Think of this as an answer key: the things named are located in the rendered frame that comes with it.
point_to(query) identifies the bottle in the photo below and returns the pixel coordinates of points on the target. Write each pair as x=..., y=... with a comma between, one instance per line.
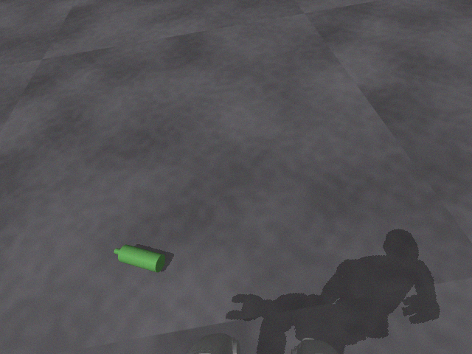
x=142, y=258

